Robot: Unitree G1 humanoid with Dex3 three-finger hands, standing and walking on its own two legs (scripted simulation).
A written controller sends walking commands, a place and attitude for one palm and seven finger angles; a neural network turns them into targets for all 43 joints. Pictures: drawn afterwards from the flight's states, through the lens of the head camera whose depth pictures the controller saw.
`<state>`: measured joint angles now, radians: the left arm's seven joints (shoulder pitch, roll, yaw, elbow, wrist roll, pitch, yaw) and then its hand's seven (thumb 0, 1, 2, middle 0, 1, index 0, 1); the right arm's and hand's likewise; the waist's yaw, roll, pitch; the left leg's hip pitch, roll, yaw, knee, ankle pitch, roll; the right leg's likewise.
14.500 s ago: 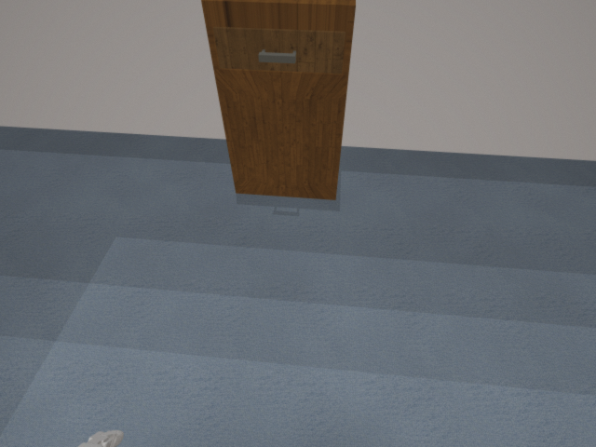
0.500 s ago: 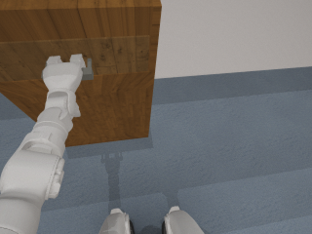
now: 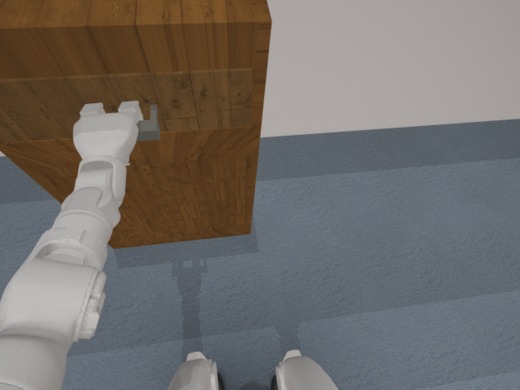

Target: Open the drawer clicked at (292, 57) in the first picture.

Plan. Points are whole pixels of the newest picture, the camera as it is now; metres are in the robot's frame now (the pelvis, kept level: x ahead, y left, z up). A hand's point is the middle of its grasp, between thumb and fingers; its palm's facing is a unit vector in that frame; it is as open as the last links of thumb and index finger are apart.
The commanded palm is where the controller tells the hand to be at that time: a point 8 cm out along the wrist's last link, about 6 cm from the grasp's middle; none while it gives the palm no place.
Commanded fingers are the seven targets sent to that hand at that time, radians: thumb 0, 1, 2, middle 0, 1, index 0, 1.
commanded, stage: close the thumb around the handle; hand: left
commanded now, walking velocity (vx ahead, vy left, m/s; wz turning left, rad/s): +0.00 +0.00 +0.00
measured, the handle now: (120, 122) +0.56 +0.19 +0.01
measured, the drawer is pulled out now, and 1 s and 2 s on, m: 0.00 0.08 0.21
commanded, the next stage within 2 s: pull the drawer open in 0.04 s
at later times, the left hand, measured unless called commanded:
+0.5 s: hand (119, 168) +0.48 +0.19 -0.01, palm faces -0.05 -0.05 -1.00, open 5.9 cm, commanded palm +0.44 +0.19 +0.04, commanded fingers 0.00 0.90 0.90 -0.40 -1.35 -0.40 -1.35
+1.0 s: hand (117, 197) +0.43 +0.19 -0.01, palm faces -0.03 -0.05 -1.00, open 5.9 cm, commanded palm +0.39 +0.18 +0.04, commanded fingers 0.00 0.90 0.90 -0.40 -1.35 -0.40 -1.35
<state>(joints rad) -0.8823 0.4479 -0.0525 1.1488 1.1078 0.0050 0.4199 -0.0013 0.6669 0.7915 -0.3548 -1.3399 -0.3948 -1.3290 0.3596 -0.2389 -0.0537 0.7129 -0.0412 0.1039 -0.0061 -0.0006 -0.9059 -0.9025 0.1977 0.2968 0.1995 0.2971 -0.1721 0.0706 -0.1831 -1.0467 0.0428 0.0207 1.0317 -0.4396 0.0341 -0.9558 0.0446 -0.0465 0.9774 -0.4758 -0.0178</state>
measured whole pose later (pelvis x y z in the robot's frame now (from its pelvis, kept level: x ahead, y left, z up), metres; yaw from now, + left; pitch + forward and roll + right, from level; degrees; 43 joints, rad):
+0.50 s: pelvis +0.01 +0.00 +0.01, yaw -1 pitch +24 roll -2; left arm -0.72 0.38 -0.06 1.02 1.09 0.01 0.45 0.01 0.70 0.77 -0.29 -1.35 -0.37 -1.31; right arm 0.37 -0.23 -0.07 0.72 -0.04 0.13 0.01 0.00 -0.91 -0.90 0.20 0.30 0.20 0.30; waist -0.13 0.07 -0.19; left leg -0.95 0.04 0.04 0.98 -0.44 0.04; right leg -0.87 0.04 -0.02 0.92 -0.47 -0.01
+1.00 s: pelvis +0.02 +0.00 +0.02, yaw +0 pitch +20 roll -2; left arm -0.51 0.30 -0.11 0.86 1.10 0.03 0.48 0.01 0.69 0.79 -0.29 -1.35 -0.37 -1.33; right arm 0.28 -0.22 -0.08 0.67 -0.02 0.16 0.01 0.00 -0.91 -0.90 0.20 0.30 0.20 0.30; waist -0.06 0.06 -0.19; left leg -0.85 0.03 0.04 0.93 -0.44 0.03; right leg -0.77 0.03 -0.02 0.90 -0.48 -0.02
